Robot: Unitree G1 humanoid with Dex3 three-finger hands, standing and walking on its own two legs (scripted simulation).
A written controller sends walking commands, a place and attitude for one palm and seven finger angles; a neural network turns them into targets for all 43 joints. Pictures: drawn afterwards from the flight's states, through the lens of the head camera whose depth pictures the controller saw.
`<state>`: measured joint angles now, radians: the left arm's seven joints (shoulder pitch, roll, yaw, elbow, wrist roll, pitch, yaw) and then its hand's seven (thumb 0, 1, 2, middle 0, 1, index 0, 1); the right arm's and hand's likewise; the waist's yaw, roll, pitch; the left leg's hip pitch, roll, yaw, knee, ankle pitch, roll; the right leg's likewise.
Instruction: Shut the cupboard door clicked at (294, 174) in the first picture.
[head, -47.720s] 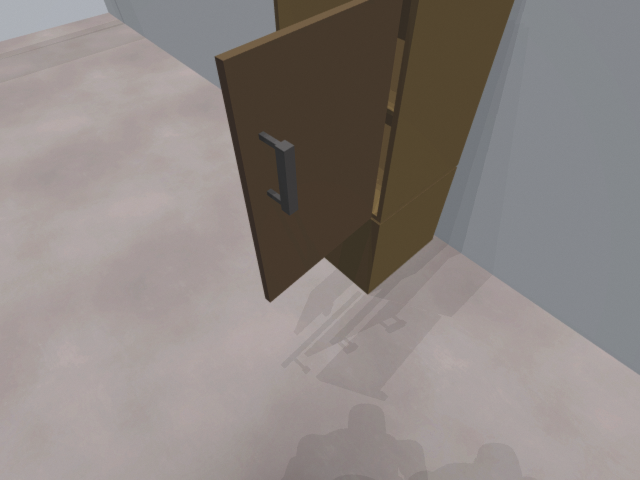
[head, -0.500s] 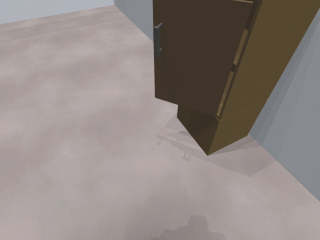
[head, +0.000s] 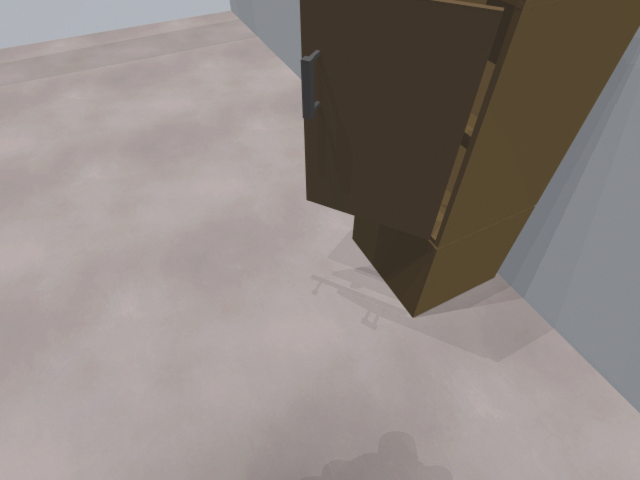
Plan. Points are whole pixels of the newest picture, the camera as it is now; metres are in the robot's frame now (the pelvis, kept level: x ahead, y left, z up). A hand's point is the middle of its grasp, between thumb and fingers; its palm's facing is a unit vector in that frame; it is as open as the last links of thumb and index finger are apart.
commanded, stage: walk to a spot facing it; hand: left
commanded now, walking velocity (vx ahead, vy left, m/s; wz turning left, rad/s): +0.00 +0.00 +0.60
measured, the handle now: (312, 85) +0.90 +0.06 +0.05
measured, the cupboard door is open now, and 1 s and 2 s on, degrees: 37 37 37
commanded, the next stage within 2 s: none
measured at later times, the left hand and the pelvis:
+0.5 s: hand out of the picture +0.04 +0.26 -0.17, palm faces +0.28 -0.92 -0.27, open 7.4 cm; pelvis +0.00 +0.03 -0.01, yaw +17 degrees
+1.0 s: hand out of the picture -0.06 +0.20 -0.19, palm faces +0.61 -0.75 -0.27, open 7.4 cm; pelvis +0.04 +0.00 -0.03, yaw +39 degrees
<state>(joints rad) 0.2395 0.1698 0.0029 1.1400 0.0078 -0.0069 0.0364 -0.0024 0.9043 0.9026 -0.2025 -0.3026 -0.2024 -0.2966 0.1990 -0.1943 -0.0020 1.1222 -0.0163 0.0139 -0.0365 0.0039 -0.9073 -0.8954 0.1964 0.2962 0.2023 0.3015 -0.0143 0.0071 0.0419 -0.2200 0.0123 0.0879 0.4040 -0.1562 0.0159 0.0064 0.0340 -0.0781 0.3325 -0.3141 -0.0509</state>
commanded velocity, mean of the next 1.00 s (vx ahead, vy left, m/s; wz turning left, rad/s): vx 0.02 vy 0.00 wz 0.60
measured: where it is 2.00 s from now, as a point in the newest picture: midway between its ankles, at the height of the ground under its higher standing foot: outside the picture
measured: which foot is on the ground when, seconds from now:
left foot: down 0.00-0.68, up 0.70-0.96, down 0.98-1.00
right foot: down 0.00-0.28, up 0.30-0.66, down 0.68-0.98, up 1.00-1.00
